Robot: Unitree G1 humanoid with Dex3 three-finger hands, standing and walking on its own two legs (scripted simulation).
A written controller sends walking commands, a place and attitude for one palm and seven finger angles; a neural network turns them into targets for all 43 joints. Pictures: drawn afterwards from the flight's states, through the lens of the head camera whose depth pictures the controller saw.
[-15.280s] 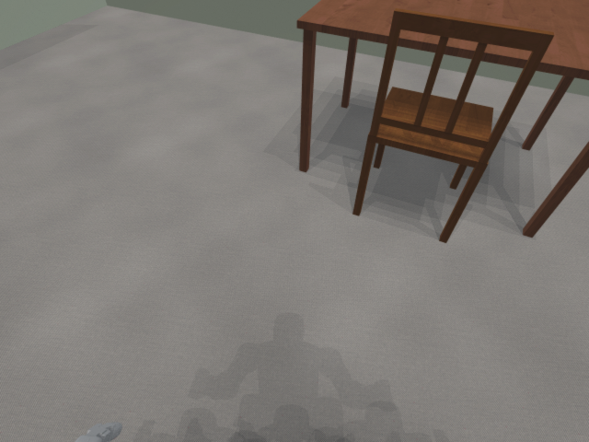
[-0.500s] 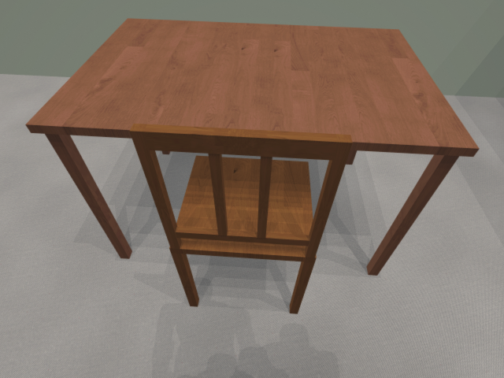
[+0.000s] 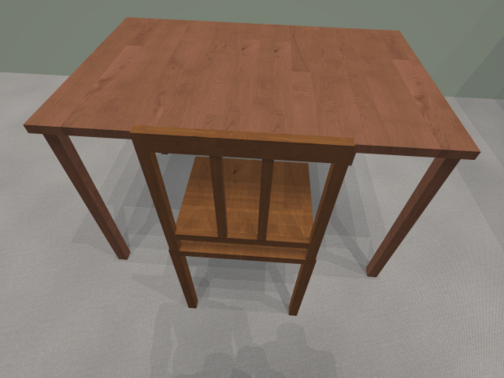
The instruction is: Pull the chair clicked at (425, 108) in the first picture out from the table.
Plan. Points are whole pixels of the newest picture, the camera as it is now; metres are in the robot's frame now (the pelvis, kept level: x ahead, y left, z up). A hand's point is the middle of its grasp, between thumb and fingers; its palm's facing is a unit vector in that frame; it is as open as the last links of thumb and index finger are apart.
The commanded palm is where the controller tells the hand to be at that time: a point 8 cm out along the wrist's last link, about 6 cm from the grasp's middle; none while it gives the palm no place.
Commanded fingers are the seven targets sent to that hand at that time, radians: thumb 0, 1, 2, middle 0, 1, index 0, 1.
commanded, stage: look again from close up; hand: left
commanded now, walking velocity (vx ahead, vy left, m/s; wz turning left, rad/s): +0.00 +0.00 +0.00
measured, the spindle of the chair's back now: (219, 199) +0.52 +0.11 -0.09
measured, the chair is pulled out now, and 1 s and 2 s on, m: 0.00 0.00 0.00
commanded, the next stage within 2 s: shuffle to correct the standing spot in 0.68 s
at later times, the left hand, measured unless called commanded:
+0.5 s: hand out of the picture -0.02 +0.15 -0.18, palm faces +0.04 -0.99 -0.14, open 7.3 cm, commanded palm none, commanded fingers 0.00 0.90 0.90 -0.20 -0.30 -0.20 -0.30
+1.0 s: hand out of the picture -0.01 +0.15 -0.18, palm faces +0.01 -0.99 -0.14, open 7.3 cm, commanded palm none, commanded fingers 0.00 0.90 0.90 -0.20 -0.30 -0.20 -0.30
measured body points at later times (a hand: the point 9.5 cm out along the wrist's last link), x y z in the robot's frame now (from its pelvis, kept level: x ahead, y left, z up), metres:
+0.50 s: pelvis +0.00 +0.01 +0.00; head +0.01 +0.01 +0.45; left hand -0.02 +0.21 -0.17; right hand -0.02 -0.20 -0.16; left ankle -0.06 +0.07 -0.74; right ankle +0.01 -0.12 -0.74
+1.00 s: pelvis +0.02 +0.00 -0.01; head +0.03 +0.00 +0.44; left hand +0.00 +0.21 -0.17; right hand -0.02 -0.20 -0.17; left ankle -0.06 +0.07 -0.74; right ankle +0.01 -0.11 -0.73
